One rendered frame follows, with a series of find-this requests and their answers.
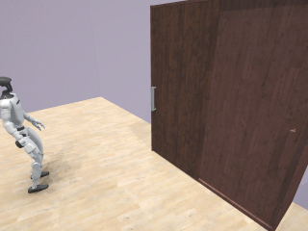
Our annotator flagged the robot torso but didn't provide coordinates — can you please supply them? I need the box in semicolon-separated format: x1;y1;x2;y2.
0;95;29;137

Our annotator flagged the right robot hand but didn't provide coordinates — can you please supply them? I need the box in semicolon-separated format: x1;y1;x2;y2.
23;143;42;159

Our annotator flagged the robot right forearm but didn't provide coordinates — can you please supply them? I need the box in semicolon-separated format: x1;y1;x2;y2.
4;122;28;146

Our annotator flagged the robot left forearm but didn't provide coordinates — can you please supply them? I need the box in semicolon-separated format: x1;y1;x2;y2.
22;110;35;122

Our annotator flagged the left robot hand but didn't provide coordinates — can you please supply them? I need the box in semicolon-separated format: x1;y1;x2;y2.
31;119;46;131

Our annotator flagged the handle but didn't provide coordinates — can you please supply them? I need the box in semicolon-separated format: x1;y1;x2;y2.
151;87;156;112
278;130;295;168

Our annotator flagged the wardrobe door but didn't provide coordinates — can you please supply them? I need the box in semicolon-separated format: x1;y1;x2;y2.
151;0;221;179
199;0;308;227

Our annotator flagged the right robot upper arm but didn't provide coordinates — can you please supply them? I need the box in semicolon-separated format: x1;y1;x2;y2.
0;100;14;128

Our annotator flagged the robot left thigh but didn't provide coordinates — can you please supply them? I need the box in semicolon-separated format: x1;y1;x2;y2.
27;127;43;153

